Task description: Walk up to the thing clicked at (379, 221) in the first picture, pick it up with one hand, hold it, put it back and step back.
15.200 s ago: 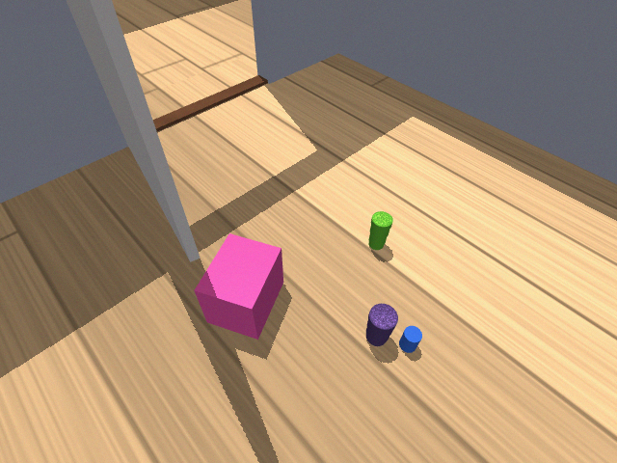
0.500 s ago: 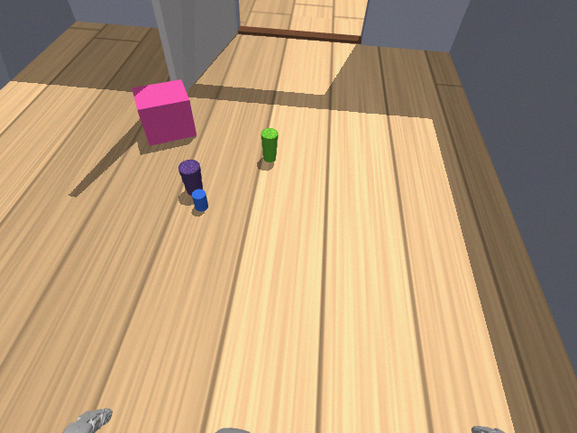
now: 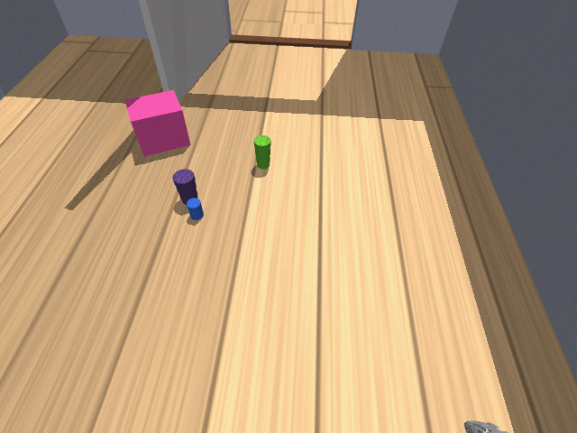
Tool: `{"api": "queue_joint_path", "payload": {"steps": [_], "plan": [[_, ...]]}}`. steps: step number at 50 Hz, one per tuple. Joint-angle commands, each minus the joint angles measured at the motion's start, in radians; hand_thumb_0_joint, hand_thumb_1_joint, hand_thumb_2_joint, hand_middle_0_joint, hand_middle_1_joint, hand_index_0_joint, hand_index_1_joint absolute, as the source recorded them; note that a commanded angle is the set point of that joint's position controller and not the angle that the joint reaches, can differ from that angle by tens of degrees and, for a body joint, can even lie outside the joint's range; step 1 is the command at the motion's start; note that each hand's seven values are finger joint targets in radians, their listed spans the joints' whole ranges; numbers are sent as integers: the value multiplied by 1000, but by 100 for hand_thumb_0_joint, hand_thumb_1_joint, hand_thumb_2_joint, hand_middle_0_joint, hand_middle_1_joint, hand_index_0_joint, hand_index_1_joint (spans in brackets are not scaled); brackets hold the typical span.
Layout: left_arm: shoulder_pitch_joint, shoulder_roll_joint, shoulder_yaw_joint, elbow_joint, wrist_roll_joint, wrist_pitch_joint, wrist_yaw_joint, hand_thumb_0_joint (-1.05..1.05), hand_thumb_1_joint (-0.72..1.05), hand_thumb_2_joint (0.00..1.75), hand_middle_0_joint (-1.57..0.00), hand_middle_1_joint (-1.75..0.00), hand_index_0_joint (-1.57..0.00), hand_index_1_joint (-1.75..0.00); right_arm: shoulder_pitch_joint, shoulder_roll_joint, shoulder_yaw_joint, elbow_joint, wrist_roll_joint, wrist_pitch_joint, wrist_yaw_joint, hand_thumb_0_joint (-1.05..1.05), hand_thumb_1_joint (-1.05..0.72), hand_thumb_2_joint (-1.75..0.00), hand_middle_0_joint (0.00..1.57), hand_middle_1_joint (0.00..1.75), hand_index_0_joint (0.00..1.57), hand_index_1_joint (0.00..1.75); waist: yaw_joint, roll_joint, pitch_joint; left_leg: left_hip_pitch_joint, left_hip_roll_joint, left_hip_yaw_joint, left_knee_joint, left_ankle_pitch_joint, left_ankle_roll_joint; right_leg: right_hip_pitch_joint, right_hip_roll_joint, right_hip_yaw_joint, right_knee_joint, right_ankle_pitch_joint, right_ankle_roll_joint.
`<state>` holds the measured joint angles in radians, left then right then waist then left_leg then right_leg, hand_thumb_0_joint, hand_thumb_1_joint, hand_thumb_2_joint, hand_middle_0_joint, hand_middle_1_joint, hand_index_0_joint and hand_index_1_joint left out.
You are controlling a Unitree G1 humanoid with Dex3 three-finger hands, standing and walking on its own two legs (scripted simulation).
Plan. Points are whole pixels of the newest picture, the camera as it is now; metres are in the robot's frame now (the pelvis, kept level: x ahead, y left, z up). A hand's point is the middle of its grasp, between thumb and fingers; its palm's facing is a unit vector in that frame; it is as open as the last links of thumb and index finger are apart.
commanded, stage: stand
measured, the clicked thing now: (262, 153) +1.43 +0.15 -0.70
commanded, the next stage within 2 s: none
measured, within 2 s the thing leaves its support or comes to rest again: neither
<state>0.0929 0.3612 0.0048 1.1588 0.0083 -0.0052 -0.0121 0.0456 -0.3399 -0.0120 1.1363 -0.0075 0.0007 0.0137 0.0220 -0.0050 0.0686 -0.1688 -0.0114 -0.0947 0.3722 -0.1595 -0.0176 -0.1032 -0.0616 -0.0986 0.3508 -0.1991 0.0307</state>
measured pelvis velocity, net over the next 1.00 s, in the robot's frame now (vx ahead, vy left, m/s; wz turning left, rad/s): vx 0.01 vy -0.02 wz -0.03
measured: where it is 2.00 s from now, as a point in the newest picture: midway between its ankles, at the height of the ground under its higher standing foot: outside the picture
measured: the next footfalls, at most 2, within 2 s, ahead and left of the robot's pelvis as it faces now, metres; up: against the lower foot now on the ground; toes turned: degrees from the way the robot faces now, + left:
none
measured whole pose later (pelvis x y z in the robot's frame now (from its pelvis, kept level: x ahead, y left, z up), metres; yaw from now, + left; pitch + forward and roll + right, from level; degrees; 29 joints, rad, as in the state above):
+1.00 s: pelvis +0.01 -0.02 +0.00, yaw -1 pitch -2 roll +0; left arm 0.11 0.35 0.00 1.13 0.01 -0.01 -0.01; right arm 0.08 -0.35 0.00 1.15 -0.01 0.00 0.01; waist 0.01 0.00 0.05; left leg -0.14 0.02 -0.08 0.33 -0.16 -0.04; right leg -0.09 -0.03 -0.08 0.33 -0.20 0.01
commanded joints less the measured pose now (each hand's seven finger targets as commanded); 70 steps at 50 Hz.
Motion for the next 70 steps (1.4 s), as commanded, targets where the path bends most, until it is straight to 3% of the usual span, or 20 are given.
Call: {"api": "queue_joint_path", "payload": {"steps": [1, 3, 5, 12, 17, 18, 27, 35, 40, 46, 53, 56, 70], "plan": [[-54, 219, 42, -64, -4, -27, 16, 0, 90, 90, -20, -30, -20, -30, -52, -222, -38, -55, 5, -25, -18, 0, -90, -90, 20, 30, 20, 30, -11, 12, -119, 26, 107, -67, -62, 163, 31, 34, -95, 108, -84, 38, -40], [-59, 217, 41, -68, -4, -25, 17, 0, 90, 90, -20, -30, -20, -30, -50, -219, -37, -52, 4, -24, -18, 0, -90, -90, 20, 30, 20, 30, -11, 23, -113, 10, 110, -66, -77, 168, 26, 41, -92, 103, -80, 24, -41], [-53, 211, 39, -64, -3, -25, 16, 0, 90, 90, -20, -30, -20, -30, -43, -218, -37, -46, 3, -21, -18, 0, -90, -90, 20, 30, 20, 30, -12, 13, -101, -9, 101, -62, -84, 111, 25, 37, -92, 108, -91, 0, -39], [-36, 212, 39, -68, -1, -23, 17, 0, 90, 90, -20, -30, -20, -30, -41, -215, -36, -42, 3, -24, -18, 0, -90, -90, 20, 30, 20, 30, -6, 11, -98, 9, 110, -65, -87, 153, 24, 28, -90, 106, -86, 18, -41], [-42, 210, 40, -73, -2, -22, 15, 0, 90, 90, -20, -30, -20, -30, -12, -209, -30, -35, 2, -23, -17, 0, -90, -90, 20, 30, 20, 30, -13, 0, -84, -12, 105, -57, -98, 102, 22, 29, -89, 111, -87, -6, -40], [-43, 215, 40, -77, -1, -22, 16, 0, 90, 90, -20, -30, -20, -30, -24, -214, -31, -38, 2, -23, -18, 0, -90, -90, 20, 30, 20, 30, -7, 6, -93, 1, 109, -59, -92, 132, 21, 30, -93, 113, -86, 12, -43], [-46, 220, 41, -85, -1, -21, 15, 0, 90, 90, -20, -30, -20, -30, 0, -216, -30, -36, 1, -22, -18, 0, -90, -90, 20, 30, 20, 30, -17, 3, -84, 1, 112, -54, -95, 99, 19, 16, -88, 119, -92, -28, -43], [-32, 216, 40, -89, -3, -20, 14, 0, 90, 90, -20, -30, -20, -30, -9, -222, -28, -36, 1, -27, -21, 0, -90, -90, 20, 30, 20, 30, -10, 13, -112, 30, 122, -47, -80, 191, 19, 30, -88, 117, -74, 77, -46], [-32, 219, 40, -90, -1, -23, 17, 0, 90, 90, -20, -30, -20, -30, -9, -219, -24, -39, 2, -23, -21, 0, -90, -90, 20, 30, 20, 30, -15, -1, -110, 29, 118, -42, -77, 191, 17, 40, -88, 116, -81, 111, -40], [-26, 213, 37, -89, -3, -21, 16, 0, 90, 90, -20, -30, -20, -30, -7, -222, -22, -40, 3, -21, -21, 0, -90, -90, 20, 30, 20, 30, -15, 9, -86, 25, 119, -43, -84, 160, 16, 24, -83, 116, -93, 63, -43], [-25, 219, 41, -92, -4, -22, 16, 0, 90, 90, -20, -30, -20, -30, -3, -225, -20, -46, 3, -25, -22, 0, -90, -90, 20, 30, 20, 30, -12, 12, -100, 37, 123, -38, -80, 204, 16, 44, -85, 119, -79, 127, -43], [-23, 219, 44, -88, -4, -19, 15, 0, 90, 90, -20, -30, -20, -30, 2, -220, -15, -48, 2, -24, -24, 0, -90, -90, 20, 30, 20, 30, -14, 8, -89, 31, 122, -40, -88, 172, 16, 31, -82, 116, -82, 80, -42], [-16, 213, 40, -92, -2, -21, 16, 0, 90, 90, -20, -30, -20, -30, 10, -223, -13, -53, 3, -25, -26, 0, -90, -90, 20, 30, 20, 30, -13, -3, -108, 51, 128, -35, -72, 218, 19, 46, -84, 114, -76, 152, -41]]}}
